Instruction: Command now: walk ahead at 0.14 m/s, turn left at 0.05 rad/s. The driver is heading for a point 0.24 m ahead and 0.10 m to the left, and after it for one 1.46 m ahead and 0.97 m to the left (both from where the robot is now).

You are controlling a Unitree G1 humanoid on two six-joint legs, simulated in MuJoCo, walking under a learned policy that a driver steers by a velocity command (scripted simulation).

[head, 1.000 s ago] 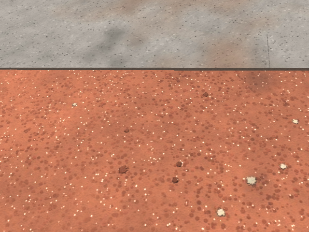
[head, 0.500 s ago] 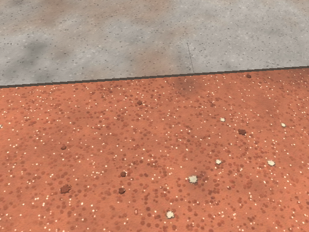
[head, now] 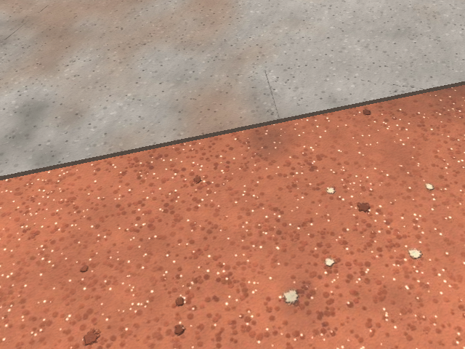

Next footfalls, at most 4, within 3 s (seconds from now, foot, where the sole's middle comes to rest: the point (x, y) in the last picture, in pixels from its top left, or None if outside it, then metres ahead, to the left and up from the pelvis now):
0.32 left None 0.12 0.10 -0.78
0.84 right None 0.36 -0.03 -0.78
1.34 left None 0.49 0.30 -0.78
1.88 right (110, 252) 0.82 0.46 -0.78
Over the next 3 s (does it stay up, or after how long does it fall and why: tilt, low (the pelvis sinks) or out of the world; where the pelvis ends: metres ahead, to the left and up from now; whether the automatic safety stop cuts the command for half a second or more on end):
stays up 1.03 0.83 -0.03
